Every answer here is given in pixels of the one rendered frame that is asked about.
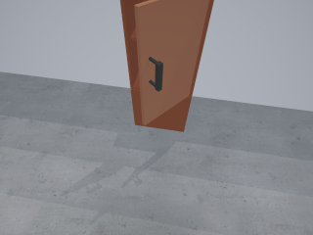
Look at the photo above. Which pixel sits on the handle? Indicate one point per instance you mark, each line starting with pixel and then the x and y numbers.
pixel 158 74

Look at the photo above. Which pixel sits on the cupboard door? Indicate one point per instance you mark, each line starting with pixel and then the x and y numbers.
pixel 168 31

